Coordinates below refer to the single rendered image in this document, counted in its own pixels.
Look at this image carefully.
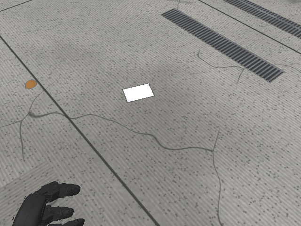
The left robot hand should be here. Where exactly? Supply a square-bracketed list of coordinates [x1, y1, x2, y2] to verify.
[12, 181, 85, 226]

